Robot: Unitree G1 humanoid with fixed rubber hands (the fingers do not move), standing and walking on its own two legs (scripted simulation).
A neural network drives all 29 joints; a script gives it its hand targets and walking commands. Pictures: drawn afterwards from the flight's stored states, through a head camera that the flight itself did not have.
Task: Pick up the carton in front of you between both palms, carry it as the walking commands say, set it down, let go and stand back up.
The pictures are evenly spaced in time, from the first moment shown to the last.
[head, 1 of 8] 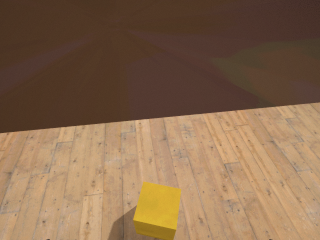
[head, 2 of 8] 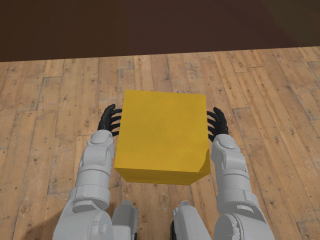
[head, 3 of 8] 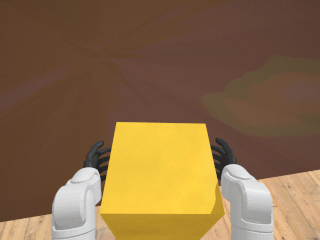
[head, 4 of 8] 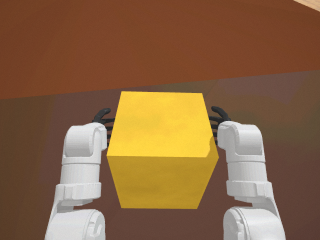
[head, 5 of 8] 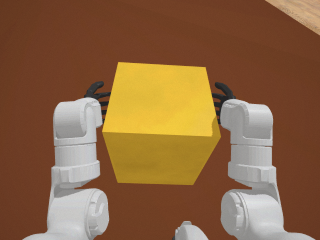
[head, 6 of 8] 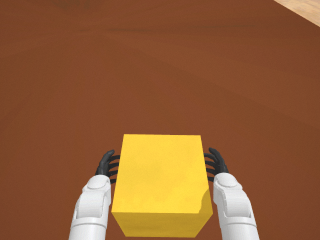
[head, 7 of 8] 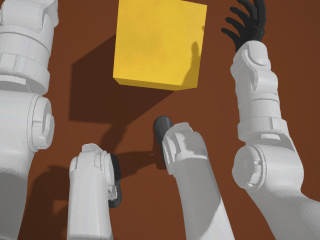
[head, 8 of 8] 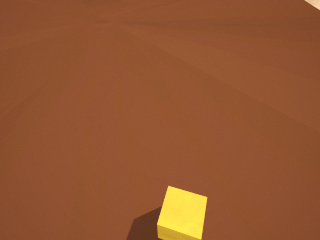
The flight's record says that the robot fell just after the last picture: no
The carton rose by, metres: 1.23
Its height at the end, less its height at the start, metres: +0.50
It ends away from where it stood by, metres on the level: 5.93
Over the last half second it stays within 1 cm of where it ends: yes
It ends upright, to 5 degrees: yes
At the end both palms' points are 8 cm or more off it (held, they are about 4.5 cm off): yes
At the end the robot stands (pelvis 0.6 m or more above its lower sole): yes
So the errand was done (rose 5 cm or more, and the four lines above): yes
